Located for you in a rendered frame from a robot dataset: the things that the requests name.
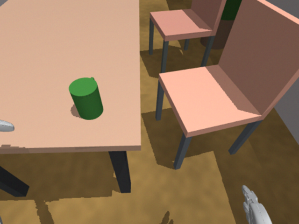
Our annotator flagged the chair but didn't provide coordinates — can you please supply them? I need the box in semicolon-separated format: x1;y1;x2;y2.
155;0;299;170
149;0;227;73

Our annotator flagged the potted plant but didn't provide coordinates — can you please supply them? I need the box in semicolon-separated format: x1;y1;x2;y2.
200;0;242;49

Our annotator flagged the right robot hand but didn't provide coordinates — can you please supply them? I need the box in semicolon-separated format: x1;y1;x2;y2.
242;185;272;224

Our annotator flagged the table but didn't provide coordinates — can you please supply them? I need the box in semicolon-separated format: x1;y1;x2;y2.
0;0;141;197

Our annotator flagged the left robot hand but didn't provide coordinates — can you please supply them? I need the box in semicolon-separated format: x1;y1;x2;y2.
0;120;14;132

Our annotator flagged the mug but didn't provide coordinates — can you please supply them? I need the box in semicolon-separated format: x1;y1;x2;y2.
69;77;103;120

